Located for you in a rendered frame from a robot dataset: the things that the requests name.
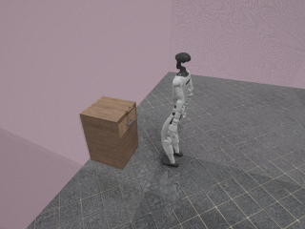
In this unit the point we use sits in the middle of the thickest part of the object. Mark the left robot forearm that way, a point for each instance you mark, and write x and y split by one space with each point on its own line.
178 111

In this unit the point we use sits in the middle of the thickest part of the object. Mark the drawer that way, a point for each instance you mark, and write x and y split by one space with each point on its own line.
122 127

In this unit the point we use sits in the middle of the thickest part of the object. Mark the robot right foot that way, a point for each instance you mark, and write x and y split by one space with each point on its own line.
177 154

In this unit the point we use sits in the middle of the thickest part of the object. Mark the robot left shin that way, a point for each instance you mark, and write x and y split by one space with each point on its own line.
168 148

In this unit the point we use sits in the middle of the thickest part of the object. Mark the left robot hand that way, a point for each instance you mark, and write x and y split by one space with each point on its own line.
172 128

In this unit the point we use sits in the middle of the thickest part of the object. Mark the right robot hand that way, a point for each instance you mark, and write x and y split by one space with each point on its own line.
186 109

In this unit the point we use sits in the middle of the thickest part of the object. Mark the left robot upper arm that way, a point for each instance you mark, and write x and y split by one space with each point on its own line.
177 84

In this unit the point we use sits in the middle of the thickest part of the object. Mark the right robot forearm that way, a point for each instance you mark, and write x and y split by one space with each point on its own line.
186 104

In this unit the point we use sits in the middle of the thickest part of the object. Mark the right robot upper arm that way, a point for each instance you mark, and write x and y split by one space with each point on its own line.
190 84

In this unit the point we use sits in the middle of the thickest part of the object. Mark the cabinet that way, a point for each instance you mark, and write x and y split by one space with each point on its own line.
100 125

